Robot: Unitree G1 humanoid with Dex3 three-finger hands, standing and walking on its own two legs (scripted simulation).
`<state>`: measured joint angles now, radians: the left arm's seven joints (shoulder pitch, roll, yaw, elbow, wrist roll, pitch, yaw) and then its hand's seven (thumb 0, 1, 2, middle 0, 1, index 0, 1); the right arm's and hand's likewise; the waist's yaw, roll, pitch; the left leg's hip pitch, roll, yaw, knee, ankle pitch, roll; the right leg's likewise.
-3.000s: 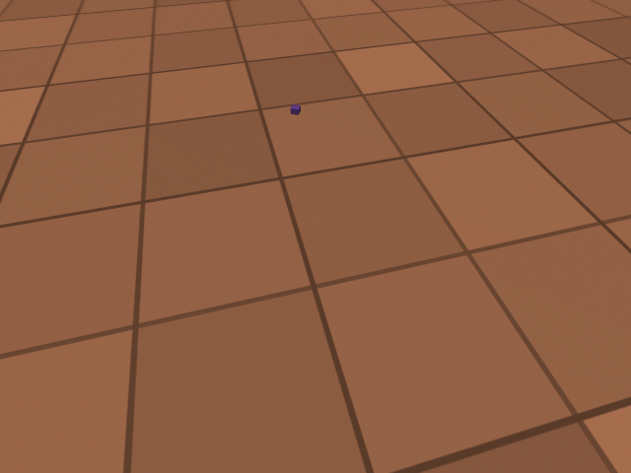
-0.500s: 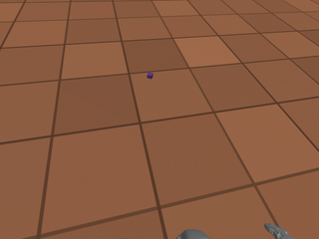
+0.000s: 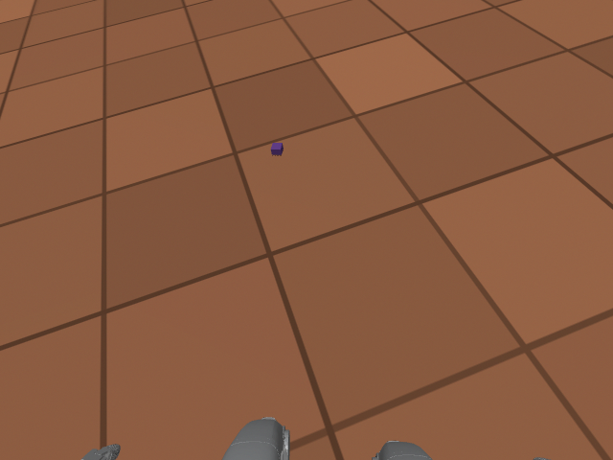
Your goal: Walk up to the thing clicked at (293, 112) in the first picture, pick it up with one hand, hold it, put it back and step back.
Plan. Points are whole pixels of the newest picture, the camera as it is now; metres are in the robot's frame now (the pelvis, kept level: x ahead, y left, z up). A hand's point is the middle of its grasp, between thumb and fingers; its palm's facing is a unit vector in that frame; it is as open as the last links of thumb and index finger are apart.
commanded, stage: walk up
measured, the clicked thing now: (277, 148) +1.50 +0.29 -0.75
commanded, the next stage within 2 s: stand in 1.24 s
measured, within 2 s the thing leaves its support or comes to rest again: neither
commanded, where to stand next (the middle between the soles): +0.07 +0.05 m, yaw +0 degrees
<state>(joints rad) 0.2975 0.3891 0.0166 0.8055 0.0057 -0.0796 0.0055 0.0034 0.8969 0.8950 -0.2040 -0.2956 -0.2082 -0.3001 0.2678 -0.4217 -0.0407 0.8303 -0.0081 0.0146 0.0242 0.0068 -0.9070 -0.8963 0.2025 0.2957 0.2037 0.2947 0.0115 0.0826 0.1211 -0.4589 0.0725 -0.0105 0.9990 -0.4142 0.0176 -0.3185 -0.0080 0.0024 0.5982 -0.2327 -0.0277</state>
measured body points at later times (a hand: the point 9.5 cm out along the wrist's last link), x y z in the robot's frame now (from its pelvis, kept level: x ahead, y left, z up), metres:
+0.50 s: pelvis +0.00 +0.04 +0.00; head +0.01 +0.04 +0.45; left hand +0.06 +0.35 -0.13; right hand +0.10 -0.27 -0.12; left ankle +0.07 +0.17 -0.73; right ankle +0.03 -0.10 -0.73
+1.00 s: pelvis +0.02 +0.05 +0.02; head +0.03 +0.04 +0.47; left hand +0.13 +0.34 -0.11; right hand +0.09 -0.26 -0.12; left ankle +0.07 +0.17 -0.73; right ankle +0.03 -0.10 -0.73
